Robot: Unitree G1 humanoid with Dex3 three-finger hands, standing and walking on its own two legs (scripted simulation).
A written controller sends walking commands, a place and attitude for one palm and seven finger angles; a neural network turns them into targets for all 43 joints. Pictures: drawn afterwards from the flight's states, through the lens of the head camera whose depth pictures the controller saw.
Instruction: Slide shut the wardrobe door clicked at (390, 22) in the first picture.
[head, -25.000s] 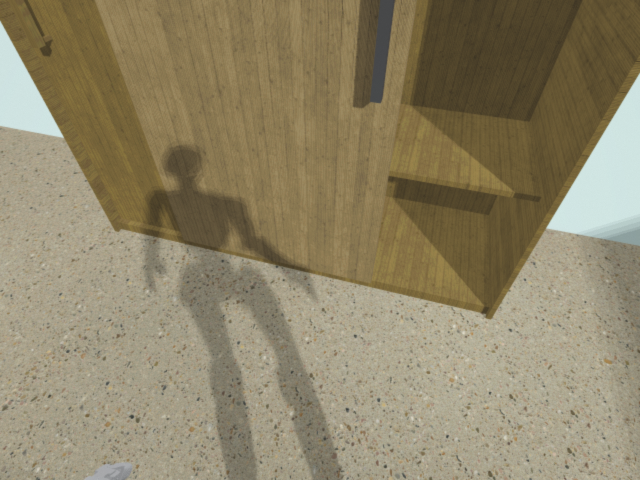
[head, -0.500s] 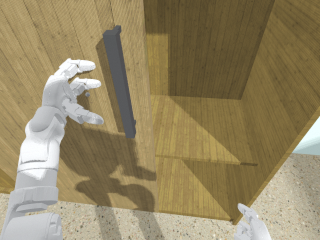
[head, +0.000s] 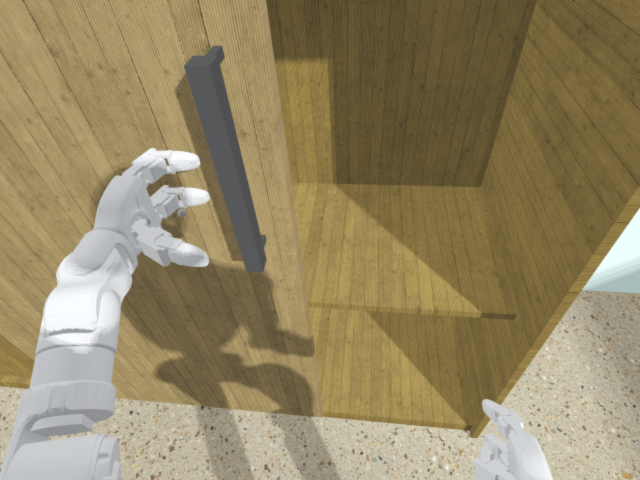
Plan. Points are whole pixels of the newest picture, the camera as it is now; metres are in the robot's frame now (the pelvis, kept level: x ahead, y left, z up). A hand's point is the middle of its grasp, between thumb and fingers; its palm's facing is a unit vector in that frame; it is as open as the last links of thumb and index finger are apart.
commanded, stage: move the hooked fingers beside the handle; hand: left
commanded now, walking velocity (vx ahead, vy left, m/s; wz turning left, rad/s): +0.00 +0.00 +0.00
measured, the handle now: (239, 175) +0.43 +0.13 +0.19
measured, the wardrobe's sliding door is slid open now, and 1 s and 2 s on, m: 0.44 0.44 0.44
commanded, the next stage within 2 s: feel for the door with the fingertips in 1.38 s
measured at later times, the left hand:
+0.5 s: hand (167, 200) +0.34 +0.17 +0.23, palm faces +0.01 -1.00 -0.05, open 14.0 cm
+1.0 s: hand (168, 198) +0.37 +0.20 +0.20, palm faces -0.02 -1.00 -0.06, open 14.0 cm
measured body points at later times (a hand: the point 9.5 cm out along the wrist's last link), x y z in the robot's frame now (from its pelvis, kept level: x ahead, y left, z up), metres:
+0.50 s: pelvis -0.01 -0.01 +0.00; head -0.04 -0.03 +0.45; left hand +0.33 +0.23 +0.23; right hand +0.18 -0.23 -0.08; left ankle -0.04 +0.10 -0.74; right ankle +0.01 -0.12 -0.74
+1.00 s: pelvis -0.02 -0.01 +0.00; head -0.03 -0.04 +0.45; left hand +0.37 +0.25 +0.21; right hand +0.15 -0.25 -0.10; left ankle -0.04 +0.10 -0.74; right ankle +0.01 -0.12 -0.74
